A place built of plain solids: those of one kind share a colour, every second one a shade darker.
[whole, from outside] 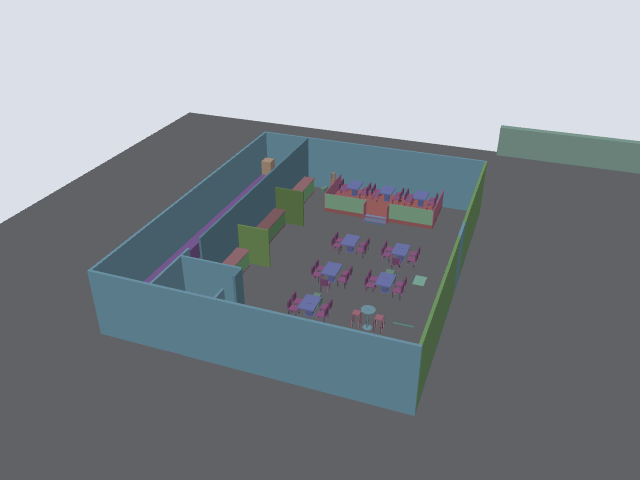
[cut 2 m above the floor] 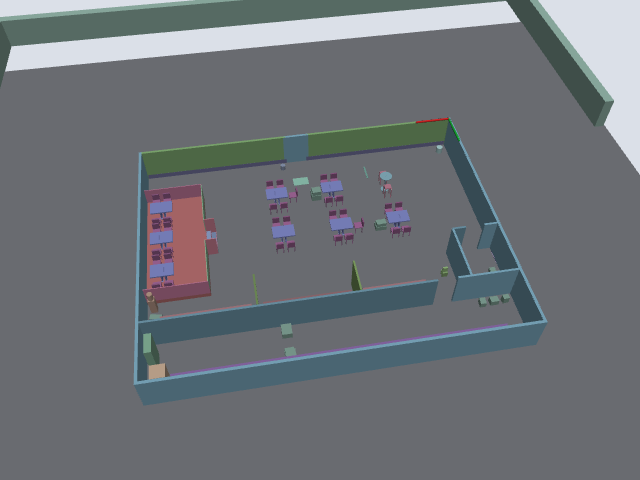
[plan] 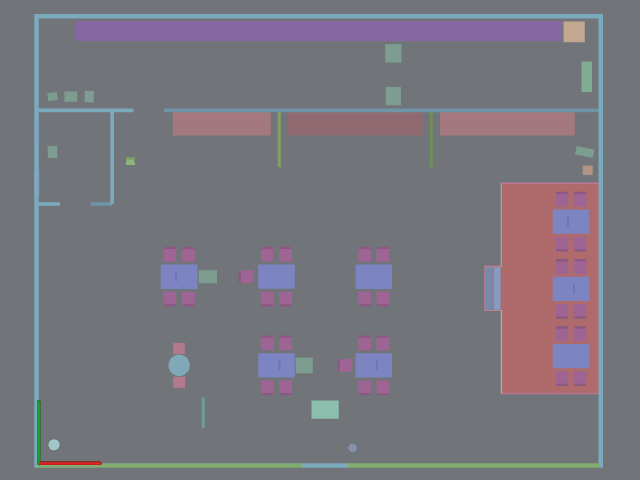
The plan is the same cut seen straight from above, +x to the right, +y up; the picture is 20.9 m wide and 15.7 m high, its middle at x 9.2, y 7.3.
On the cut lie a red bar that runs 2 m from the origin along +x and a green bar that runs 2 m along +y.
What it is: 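A food court's seating hall of the 2010s to 2020s; 18.3 x 14.5 m, ceiling 3.5 m, a street door 0.95 x 2.1 m in the glazed front; tables 0.75 m, chairs 0.45 m, bar tops 1.06 m, a counter 1.0 m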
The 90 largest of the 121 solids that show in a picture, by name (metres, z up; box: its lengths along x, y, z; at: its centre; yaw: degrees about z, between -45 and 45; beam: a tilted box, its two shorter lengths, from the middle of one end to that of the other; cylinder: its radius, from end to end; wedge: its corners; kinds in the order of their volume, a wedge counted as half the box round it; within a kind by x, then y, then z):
{
 "street_hedge_1": {"box": [0.6, 16.6, 2.25], "at": [-10.45, -8.3, 1.07]},
 "street_hedge_2": {"box": [39.8, 0.6, 2.25], "at": [9.15, -16.3, 1.07]},
 "street_hedge_3": {"box": [0.6, 16.6, 2.25], "at": [28.75, -8.3, 1.07]},
 "wall_1": {"box": [0.15, 8.78, 3.53], "at": [-0.07, 4.24, 1.72]},
 "wall_2": {"box": [0.15, 3.3, 3.53], "at": [-0.07, 9.98, 1.72]},
 "wall_3": {"box": [0.15, 3.36, 3.53], "at": [-0.07, 13.01, 1.72]},
 "wall_4": {"box": [0.7, 0.12, 3.53], "at": [0.35, 8.48, 1.72]},
 "wall_5": {"box": [3.1, 0.12, 3.53], "at": [1.55, 11.54, 1.72]},
 "wall_6": {"box": [0.7, 0.12, 3.53], "at": [2.05, 8.48, 1.72]},
 "wall_7": {"box": [0.12, 3.06, 3.53], "at": [2.4, 10.01, 1.72]},
 "wall_8": {"box": [18.61, 0.15, 3.53], "at": [9.15, 14.62, 1.72]},
 "wall_9": {"box": [1.5, 0.15, 3.53], "at": [9.37, -0.07, 1.72]},
 "wall_10": {"box": [14.21, 0.12, 3.53], "at": [11.21, 11.54, 1.72]},
 "wall_11": {"box": [0.15, 14.84, 3.53], "at": [18.39, 7.27, 1.72]},
 "back_worktop_1": {"box": [15.91, 0.65, 0.95], "at": [9.15, 14.13, 0.42]},
 "window_wall_1": {"box": [8.77, 0.15, 3.53], "at": [4.38, -0.07, 1.72]},
 "window_wall_2": {"box": [8.34, 0.15, 3.53], "at": [14.14, -0.07, 1.72]},
 "counter_1": {"box": [3.17, 0.7, 1.05], "at": [5.99, 11.13, 0.47]},
 "counter_2": {"box": [4.37, 0.7, 1.05], "at": [10.36, 11.13, 0.47]},
 "counter_3": {"box": [4.37, 0.7, 1.05], "at": [15.32, 11.13, 0.47]},
 "dais_1": {"box": [3.2, 6.93, 0.35], "at": [16.71, 5.71, 0.12]},
 "back_fridge_1": {"box": [0.7, 0.68, 1.9], "at": [17.51, 14.11, 0.9]},
 "kiosk_wall_1": {"box": [0.1, 1.8, 2.35], "at": [7.87, 10.58, 1.12]},
 "kiosk_wall_2": {"box": [0.1, 1.8, 2.35], "at": [12.84, 10.58, 1.12]},
 "box_cardboard_1": {"box": [0.31, 0.4, 0.27], "at": [0.45, 10.18, 0.08], "yaw": 1.6},
 "box_cardboard_2": {"box": [0.31, 0.27, 0.44], "at": [0.45, 11.99, 0.17], "yaw": 4.9},
 "box_cardboard_3": {"box": [0.42, 0.34, 0.36], "at": [1.05, 11.99, 0.13], "yaw": 1.1},
 "box_cardboard_4": {"box": [0.3, 0.38, 0.36], "at": [1.65, 11.99, 0.13], "yaw": -2.3},
 "box_cardboard_5": {"box": [0.54, 0.35, 0.22], "at": [5.52, 6.12, 0.39], "yaw": 2.9},
 "box_cardboard_6": {"box": [0.6, 0.43, 0.33], "at": [5.53, 6.1, 0.12]},
 "box_cardboard_7": {"box": [0.5, 0.44, 0.26], "at": [8.68, 3.21, 0.52], "yaw": 2.9},
 "box_cardboard_8": {"box": [0.56, 0.52, 0.44], "at": [8.69, 3.2, 0.17]},
 "box_cardboard_9": {"box": [0.51, 0.6, 0.41], "at": [11.6, 12.0, 0.15]},
 "box_cardboard_10": {"box": [0.53, 0.6, 0.37], "at": [11.6, 13.4, 0.14]},
 "box_cardboard_11": {"box": [0.45, 0.54, 0.23], "at": [11.62, 13.41, 0.43], "yaw": 2.9},
 "box_cardboard_12": {"box": [0.6, 0.28, 0.34], "at": [17.86, 10.18, 0.12], "yaw": -11.3},
 "shelf_1": {"box": [0.35, 1.0, 1.95], "at": [17.93, 12.64, 0.93]},
 "meeting_table_1": {"box": [1.2, 0.8, 0.07], "at": [4.59, 6.1, 0.71]},
 "meeting_table_2": {"box": [1.2, 0.8, 0.07], "at": [7.78, 3.2, 0.71]},
 "meeting_table_3": {"box": [1.2, 0.8, 0.07], "at": [7.78, 6.1, 0.71]},
 "meeting_table_4": {"box": [1.2, 0.8, 0.07], "at": [10.96, 3.2, 0.71]},
 "meeting_table_5": {"box": [1.2, 0.8, 0.07], "at": [10.96, 6.1, 0.71]},
 "meeting_table_6": {"box": [1.2, 0.8, 0.07], "at": [17.41, 3.5, 1.01]},
 "meeting_table_7": {"box": [1.2, 0.8, 0.07], "at": [17.41, 5.7, 1.01]},
 "meeting_table_8": {"box": [1.2, 0.8, 0.07], "at": [17.41, 7.9, 1.01]},
 "counter_top_1": {"box": [3.21, 0.78, 0.04], "at": [5.99, 11.11, 1.02]},
 "counter_top_2": {"box": [4.41, 0.78, 0.04], "at": [10.36, 11.11, 1.02]},
 "counter_top_3": {"box": [4.41, 0.78, 0.04], "at": [15.32, 11.11, 1.02]},
 "stallriser_1": {"box": [8.77, 0.05, 0.35], "at": [4.38, -0.02, 0.12]},
 "stallriser_2": {"box": [8.34, 0.05, 0.35], "at": [14.14, -0.02, 0.12]},
 "dais_rail_end_1": {"box": [3.2, 0.04, 1.0], "at": [16.71, 2.27, 0.75]},
 "dais_rail_end_2": {"box": [3.2, 0.04, 1.0], "at": [16.71, 9.16, 0.75]},
 "side_chair_1": {"box": [0.42, 0.42, 0.04], "at": [4.29, 5.4, 0.43]},
 "side_chair_2": {"box": [0.42, 0.42, 0.04], "at": [4.29, 6.8, 0.43]},
 "side_chair_3": {"box": [0.38, 0.08, 0.38], "at": [4.29, 7.04, 0.65]},
 "side_chair_4": {"box": [0.42, 0.42, 0.04], "at": [4.89, 5.4, 0.43]},
 "side_chair_5": {"box": [0.42, 0.42, 0.04], "at": [4.89, 6.8, 0.43]},
 "side_chair_6": {"box": [0.38, 0.08, 0.38], "at": [4.89, 7.04, 0.65]},
 "side_chair_7": {"box": [0.08, 0.38, 0.38], "at": [6.57, 6.1, 0.65]},
 "side_chair_8": {"box": [0.42, 0.42, 0.04], "at": [7.47, 2.5, 0.43]},
 "side_chair_9": {"box": [0.38, 0.08, 0.38], "at": [7.47, 7.04, 0.65]},
 "side_chair_10": {"box": [0.42, 0.42, 0.04], "at": [8.07, 2.5, 0.43]},
 "side_chair_11": {"box": [0.38, 0.08, 0.38], "at": [8.07, 4.14, 0.65]},
 "side_chair_12": {"box": [0.38, 0.08, 0.38], "at": [8.07, 5.16, 0.65]},
 "side_chair_13": {"box": [0.38, 0.08, 0.38], "at": [8.07, 7.04, 0.65]},
 "side_chair_14": {"box": [0.08, 0.38, 0.38], "at": [9.81, 3.2, 0.65]},
 "side_chair_15": {"box": [0.38, 0.08, 0.38], "at": [10.66, 5.16, 0.65]},
 "side_chair_16": {"box": [0.38, 0.08, 0.38], "at": [10.66, 7.04, 0.65]},
 "side_chair_17": {"box": [0.38, 0.08, 0.38], "at": [11.26, 7.04, 0.65]},
 "side_chair_18": {"box": [0.38, 0.08, 0.38], "at": [17.11, 2.56, 0.95]},
 "side_chair_19": {"box": [0.38, 0.08, 0.38], "at": [17.11, 4.76, 0.95]},
 "side_chair_20": {"box": [0.38, 0.08, 0.38], "at": [17.11, 6.96, 0.95]},
 "side_chair_21": {"box": [0.38, 0.08, 0.38], "at": [17.71, 2.56, 0.95]},
 "side_chair_22": {"box": [0.38, 0.08, 0.38], "at": [17.71, 4.76, 0.95]},
 "side_chair_23": {"box": [0.38, 0.08, 0.38], "at": [17.71, 6.96, 0.95]},
 "dais_rail_front_1": {"box": [0.04, 2.77, 1.0], "at": [15.13, 3.63, 0.75]},
 "dais_rail_front_2": {"box": [0.04, 2.77, 1.0], "at": [15.13, 7.8, 0.75]},
 "dais_steps_1": {"box": [0.27, 1.4, 0.2], "at": [14.71, 5.71, 0.05]},
 "dais_steps_2": {"box": [0.27, 1.4, 0.35], "at": [14.97, 5.71, 0.12]},
 "water_cooler_1": {"box": [0.33, 0.31, 1.03], "at": [17.96, 9.58, 0.47]},
 "water_cooler_2": {"cylinder": 0.14, "from": [17.96, 9.58, 0.98], "to": [17.96, 9.58, 1.4]},
 "dais_cheek_1": {"box": [0.54, 0.04, 1.3], "at": [14.84, 5.0, 0.6]},
 "dais_cheek_2": {"box": [0.54, 0.04, 1.3], "at": [14.84, 6.43, 0.6]},
 "plant_pot_1": {"cylinder": 0.18, "from": [0.5, 0.6, 0.0], "to": [0.5, 0.6, 0.38]},
 "door_mat_1": {"box": [0.9, 0.6, 0.07], "at": [9.37, 1.75, -0.02]},
 "bin_waste_1": {"cylinder": 0.14, "from": [10.27, 0.5, 0.0], "to": [10.27, 0.5, 0.31]},
 "bar_stool_1": {"box": [0.38, 0.36, 0.06], "at": [4.59, 2.65, 0.73]},
 "bar_stool_2": {"box": [0.38, 0.36, 0.06], "at": [4.59, 3.75, 0.73]},
 "bar_table_1": {"cylinder": 0.35, "from": [4.59, 3.2, 1.03], "to": [4.59, 3.2, 1.06]},
 "cable_protector_1": {"box": [0.1, 1.0, 0.07], "at": [5.38, 1.65, -0.01]}
}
